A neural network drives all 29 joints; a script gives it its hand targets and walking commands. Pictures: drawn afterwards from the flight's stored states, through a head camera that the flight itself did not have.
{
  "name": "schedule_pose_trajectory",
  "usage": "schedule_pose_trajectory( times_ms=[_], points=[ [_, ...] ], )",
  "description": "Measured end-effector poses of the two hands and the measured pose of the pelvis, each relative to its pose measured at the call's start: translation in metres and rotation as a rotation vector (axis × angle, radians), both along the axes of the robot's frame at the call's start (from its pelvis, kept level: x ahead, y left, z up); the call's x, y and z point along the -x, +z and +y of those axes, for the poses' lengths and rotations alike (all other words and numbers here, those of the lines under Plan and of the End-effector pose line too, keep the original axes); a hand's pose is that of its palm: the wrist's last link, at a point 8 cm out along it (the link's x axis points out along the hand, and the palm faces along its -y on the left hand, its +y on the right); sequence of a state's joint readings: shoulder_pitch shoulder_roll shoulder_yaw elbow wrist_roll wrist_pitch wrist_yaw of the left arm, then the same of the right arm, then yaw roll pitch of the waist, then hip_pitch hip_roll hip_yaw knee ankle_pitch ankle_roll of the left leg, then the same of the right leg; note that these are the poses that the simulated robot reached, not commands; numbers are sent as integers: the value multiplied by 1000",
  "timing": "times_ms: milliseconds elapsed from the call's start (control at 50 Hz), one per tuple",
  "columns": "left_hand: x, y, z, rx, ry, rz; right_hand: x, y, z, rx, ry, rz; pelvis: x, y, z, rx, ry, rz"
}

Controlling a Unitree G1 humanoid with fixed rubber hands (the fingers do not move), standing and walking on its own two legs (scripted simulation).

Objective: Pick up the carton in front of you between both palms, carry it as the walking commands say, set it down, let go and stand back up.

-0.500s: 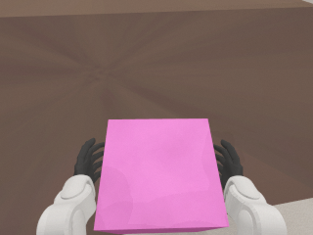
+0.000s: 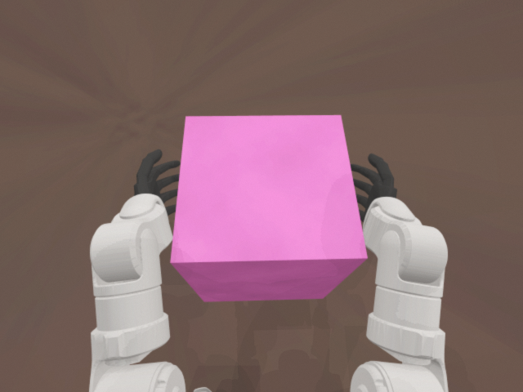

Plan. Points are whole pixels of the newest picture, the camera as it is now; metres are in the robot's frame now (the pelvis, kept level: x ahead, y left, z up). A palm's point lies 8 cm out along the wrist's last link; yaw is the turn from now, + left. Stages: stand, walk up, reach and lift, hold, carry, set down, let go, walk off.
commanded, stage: carry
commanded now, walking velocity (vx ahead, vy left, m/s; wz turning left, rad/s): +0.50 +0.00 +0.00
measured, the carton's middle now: (263, 220) +0.37 +0.00 +0.08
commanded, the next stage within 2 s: none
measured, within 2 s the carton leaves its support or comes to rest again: neither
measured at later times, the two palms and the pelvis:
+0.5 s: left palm (180, 72) +0.66 +0.16 +0.16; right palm (331, 73) +0.69 -0.14 +0.16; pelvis +0.34 -0.02 +0.04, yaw +2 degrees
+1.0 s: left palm out of the picture +1.00 +0.16 +0.20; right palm (318, 1) +0.97 -0.14 +0.21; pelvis +0.65 +0.02 +0.09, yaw +0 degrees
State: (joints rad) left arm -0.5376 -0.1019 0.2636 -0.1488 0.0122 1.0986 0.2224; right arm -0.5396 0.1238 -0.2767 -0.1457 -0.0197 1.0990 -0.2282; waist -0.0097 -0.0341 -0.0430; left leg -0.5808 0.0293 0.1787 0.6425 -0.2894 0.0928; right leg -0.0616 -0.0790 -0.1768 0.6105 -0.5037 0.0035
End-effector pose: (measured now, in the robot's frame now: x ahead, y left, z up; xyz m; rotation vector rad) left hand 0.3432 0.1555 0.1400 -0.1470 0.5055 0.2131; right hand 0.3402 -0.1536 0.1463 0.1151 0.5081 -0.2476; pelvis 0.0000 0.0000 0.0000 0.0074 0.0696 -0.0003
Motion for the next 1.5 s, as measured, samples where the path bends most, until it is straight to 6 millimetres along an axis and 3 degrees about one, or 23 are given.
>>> schedule_pose_trajectory(
  times_ms=[100,180,280,420,520,620,740,840,960,1040,1160,1260,1360,1500],
  points=[
    [-75,-23,3,40,-14,81,-61,-23,6,-49,-17,74,-54,12,13,8,7,24],
    [-121,-24,2,64,5,81,-102,-24,6,-74,-38,69,-102,26,17,17,10,38],
    [-180,-6,3,55,25,6,-167,-5,6,-73,-18,-3,-172,33,10,18,24,45],
    [-278,21,5,-9,72,-64,-291,11,6,-32,83,-62,-288,24,-14,37,44,14],
    [-325,26,7,18,90,32,-359,16,11,-39,110,40,-349,46,-23,17,40,13],
    [-384,50,9,22,99,18,-417,36,12,-74,89,29,-408,65,-21,-2,38,17],
    [-476,79,7,-4,42,-42,-495,64,8,-42,46,-34,-491,70,-6,-5,21,23],
    [-560,71,11,-19,2,-24,-562,64,10,-17,3,-21,-566,60,14,-31,4,3],
    [-633,59,6,32,-24,86,-612,54,10,-67,-24,83,-628,85,24,-10,7,6],
    [-677,72,6,45,-9,52,-658,70,9,-64,-23,47,-671,99,22,1,8,14],
    [-750,102,9,4,31,-35,-746,100,10,-47,25,-36,-751,105,7,6,17,28],
    [-811,110,5,-17,67,-41,-826,98,4,-13,69,-38,-824,96,-13,33,34,5],
    [-853,104,4,15,83,57,-885,93,7,-57,90,65,-878,116,-21,16,30,11],
    [-942,132,5,14,68,-8,-967,118,7,-64,56,1,-958,132,-15,8,21,22]
  ],
)
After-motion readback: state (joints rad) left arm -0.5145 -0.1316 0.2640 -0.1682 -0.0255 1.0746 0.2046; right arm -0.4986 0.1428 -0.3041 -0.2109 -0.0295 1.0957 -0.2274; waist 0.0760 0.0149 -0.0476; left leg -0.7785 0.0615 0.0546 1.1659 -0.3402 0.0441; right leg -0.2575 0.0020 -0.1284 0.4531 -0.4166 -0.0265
